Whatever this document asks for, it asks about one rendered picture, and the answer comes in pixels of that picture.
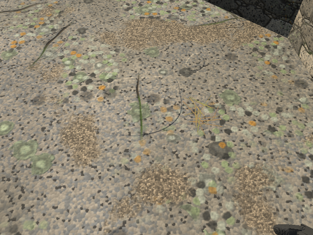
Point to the robot right hand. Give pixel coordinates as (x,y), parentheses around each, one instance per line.
(292,229)

